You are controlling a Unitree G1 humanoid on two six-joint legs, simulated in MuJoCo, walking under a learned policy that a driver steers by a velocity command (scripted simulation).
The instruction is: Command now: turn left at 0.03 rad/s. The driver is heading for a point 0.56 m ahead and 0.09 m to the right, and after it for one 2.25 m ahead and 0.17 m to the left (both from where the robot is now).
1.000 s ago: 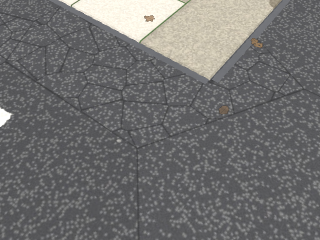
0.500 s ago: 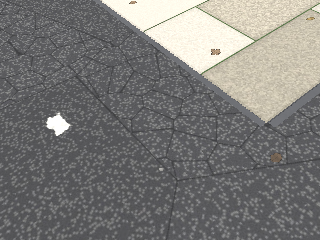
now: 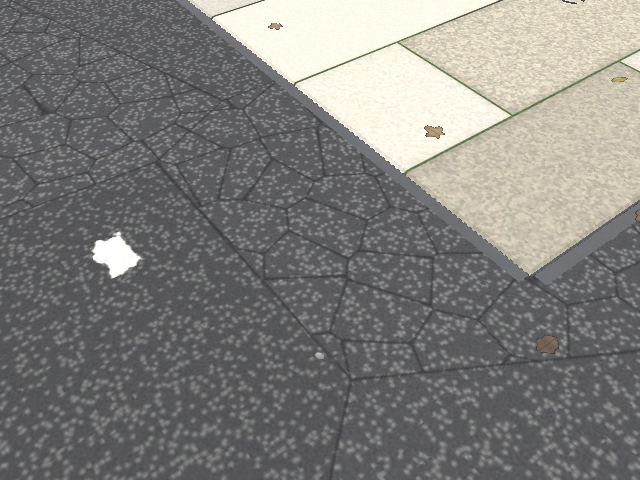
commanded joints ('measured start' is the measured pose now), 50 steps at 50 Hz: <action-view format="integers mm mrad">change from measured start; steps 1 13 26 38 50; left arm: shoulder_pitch -11 306 264 407 89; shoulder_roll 91 194 151 3 95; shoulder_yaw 24 71 21 -20 38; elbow -40 80 62 58 -38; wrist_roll -2 -27 -17 -23 -25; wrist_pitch -11 -98 -71 -62 -25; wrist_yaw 6 -29 -9 -10 -2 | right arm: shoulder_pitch -9 -70 -238 215 -68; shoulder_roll -111 -68 -72 -321 -173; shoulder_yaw -27 -18 -24 -92 -55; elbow -55 -67 -104 -2 68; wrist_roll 2 33 34 11 -7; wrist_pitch -18 -51 -93 -101 -133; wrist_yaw -5 -7 43 46 20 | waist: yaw -3 104 70 -98 23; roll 32 -144 -80 305 67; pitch -9 2 75 -457 32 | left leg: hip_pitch -74 -373 -497 692 -19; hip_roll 59 -6 77 433 217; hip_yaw -69 10 76 -649 151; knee -135 195 142 -177 -406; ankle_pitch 122 -90 346 -48 700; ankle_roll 34 35 -1 342 190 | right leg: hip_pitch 55 342 248 -329 -334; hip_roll -15 -177 -159 79 -102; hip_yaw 14 307 78 57 48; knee -53 -230 -427 702 419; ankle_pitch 130 -177 301 -298 208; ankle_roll -11 -200 -216 -73 -25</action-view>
